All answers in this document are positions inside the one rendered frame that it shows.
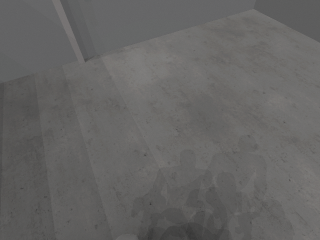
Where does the panel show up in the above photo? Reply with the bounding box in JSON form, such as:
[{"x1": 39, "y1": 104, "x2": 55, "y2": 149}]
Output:
[{"x1": 52, "y1": 0, "x2": 85, "y2": 64}]

